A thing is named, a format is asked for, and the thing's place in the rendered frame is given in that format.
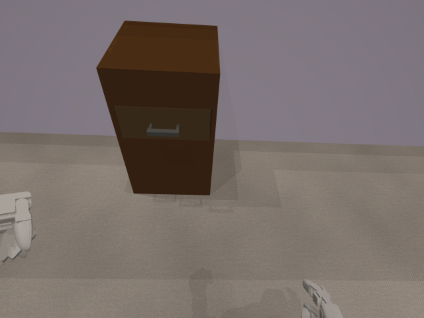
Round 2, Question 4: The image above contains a left robot hand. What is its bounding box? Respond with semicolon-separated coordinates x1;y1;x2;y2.
0;191;37;266

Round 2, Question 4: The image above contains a cabinet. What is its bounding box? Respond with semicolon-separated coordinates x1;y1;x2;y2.
96;21;220;195

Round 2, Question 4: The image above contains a right robot hand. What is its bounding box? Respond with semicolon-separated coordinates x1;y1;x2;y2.
301;279;343;318

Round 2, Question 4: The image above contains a handle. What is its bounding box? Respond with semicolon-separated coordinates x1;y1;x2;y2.
146;123;180;137

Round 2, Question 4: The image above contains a drawer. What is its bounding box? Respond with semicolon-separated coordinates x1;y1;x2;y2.
114;105;211;140

